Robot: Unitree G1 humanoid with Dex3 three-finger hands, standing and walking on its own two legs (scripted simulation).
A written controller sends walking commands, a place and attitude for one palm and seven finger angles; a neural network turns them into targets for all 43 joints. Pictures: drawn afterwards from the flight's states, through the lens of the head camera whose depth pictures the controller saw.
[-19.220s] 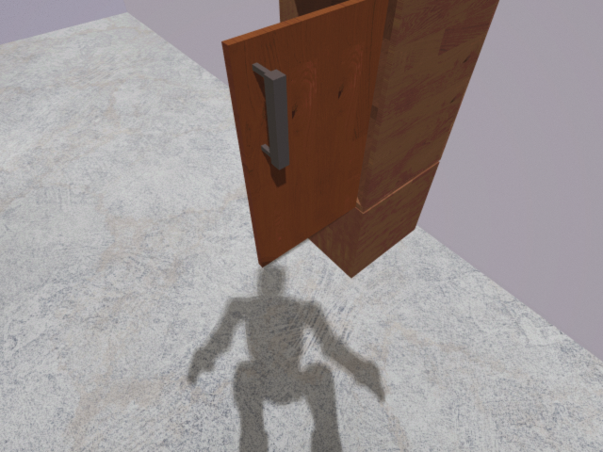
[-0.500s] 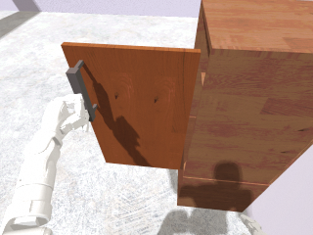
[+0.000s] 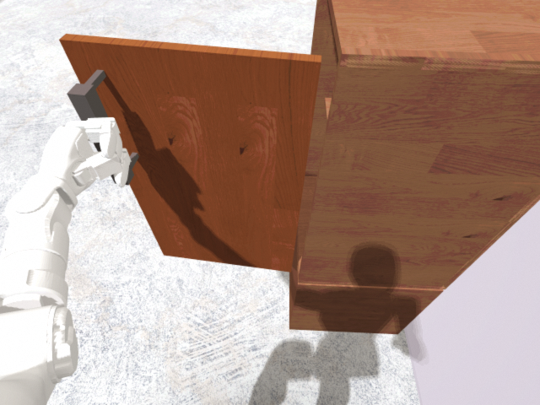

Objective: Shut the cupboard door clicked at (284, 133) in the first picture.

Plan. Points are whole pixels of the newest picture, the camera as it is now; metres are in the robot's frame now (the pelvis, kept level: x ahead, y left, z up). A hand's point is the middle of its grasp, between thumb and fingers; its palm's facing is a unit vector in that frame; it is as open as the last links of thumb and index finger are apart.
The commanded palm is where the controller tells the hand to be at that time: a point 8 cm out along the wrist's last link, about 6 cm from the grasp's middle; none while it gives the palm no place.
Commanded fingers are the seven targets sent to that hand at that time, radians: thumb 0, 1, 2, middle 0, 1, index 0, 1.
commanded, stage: push the door shut along its arc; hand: left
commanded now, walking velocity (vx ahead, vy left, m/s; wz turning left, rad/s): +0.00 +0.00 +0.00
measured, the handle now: (112, 131) +0.51 +0.24 +0.13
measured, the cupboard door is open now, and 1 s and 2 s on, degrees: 84 65 57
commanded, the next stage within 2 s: pull the fist back off the door in 1.32 s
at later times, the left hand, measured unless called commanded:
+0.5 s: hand (144, 136) +0.48 +0.19 +0.14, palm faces -0.29 -0.96 -0.01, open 3.1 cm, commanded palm +0.50 +0.22 +0.14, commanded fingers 0.00 0.90 0.90 -1.30 -1.50 -1.30 -1.50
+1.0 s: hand (185, 111) +0.55 +0.13 +0.14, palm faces -0.37 -0.93 +0.01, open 3.0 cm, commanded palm +0.56 +0.17 +0.14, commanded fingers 0.00 0.90 0.90 -1.30 -1.50 -1.30 -1.50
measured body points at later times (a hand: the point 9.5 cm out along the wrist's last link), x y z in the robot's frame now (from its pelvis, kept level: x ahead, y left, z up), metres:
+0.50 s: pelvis -0.01 +0.02 -0.01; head +0.07 +0.04 +0.43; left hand +0.49 +0.24 +0.14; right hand +0.02 -0.26 -0.12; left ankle +0.00 +0.10 -0.73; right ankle -0.02 -0.10 -0.73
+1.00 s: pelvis +0.01 +0.02 -0.02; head +0.13 +0.03 +0.41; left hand +0.56 +0.18 +0.14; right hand -0.06 -0.25 -0.13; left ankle +0.00 +0.10 -0.73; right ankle -0.02 -0.10 -0.73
